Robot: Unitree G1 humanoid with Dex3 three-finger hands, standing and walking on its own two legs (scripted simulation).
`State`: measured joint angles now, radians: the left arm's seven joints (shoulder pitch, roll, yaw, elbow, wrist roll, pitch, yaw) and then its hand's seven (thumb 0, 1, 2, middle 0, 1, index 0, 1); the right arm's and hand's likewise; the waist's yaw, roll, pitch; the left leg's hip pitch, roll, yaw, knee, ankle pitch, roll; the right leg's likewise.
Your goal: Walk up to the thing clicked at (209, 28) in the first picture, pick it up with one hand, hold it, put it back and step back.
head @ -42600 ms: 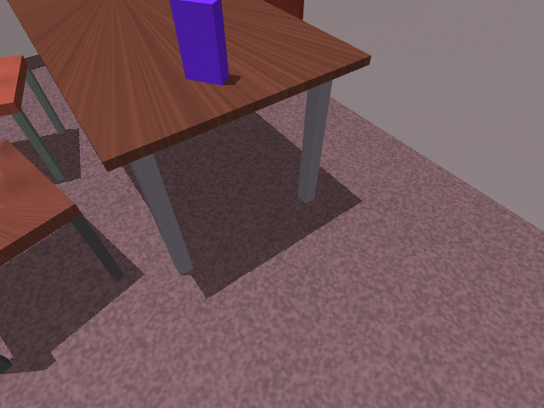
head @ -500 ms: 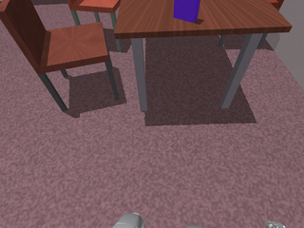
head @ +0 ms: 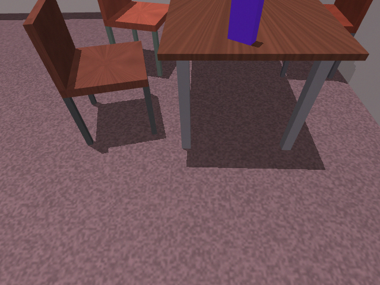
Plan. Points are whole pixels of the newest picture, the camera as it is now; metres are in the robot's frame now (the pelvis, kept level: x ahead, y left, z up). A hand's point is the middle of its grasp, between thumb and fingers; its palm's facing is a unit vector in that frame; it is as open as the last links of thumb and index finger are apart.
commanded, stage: step back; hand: right
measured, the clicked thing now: (245, 14) +1.11 -0.19 +0.09
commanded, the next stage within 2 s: stand in 0.46 s
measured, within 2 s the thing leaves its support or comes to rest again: neither
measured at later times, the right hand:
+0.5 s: hand (304, 284) +0.16 -0.24 -0.14, palm faces +0.00 +0.94 -0.33, open 7.3 cm
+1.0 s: hand out of the picture +0.09 -0.26 -0.14, palm faces +0.02 +0.94 -0.33, open 7.3 cm
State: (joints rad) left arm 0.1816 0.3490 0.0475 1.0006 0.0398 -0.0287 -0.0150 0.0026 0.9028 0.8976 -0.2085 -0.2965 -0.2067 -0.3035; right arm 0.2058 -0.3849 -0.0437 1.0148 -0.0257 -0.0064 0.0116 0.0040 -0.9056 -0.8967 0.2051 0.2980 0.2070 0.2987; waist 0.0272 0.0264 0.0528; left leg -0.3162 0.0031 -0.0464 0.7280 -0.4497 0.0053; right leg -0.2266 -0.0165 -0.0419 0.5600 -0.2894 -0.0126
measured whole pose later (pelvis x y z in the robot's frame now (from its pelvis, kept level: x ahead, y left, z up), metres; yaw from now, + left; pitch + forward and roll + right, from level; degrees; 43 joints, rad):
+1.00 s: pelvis +0.02 +0.00 +0.02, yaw -1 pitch -3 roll +0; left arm 0.09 0.35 0.00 1.13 0.01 -0.02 0.00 0.00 0.90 0.90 -0.21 -0.30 -0.21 -0.30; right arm 0.09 -0.35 -0.01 1.14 -0.01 -0.01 0.01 0.00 -0.91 -0.90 0.20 0.30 0.21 0.30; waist -0.01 0.00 0.06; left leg -0.11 0.03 0.01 0.31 -0.15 -0.03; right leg -0.08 0.00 -0.01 0.31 -0.18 0.00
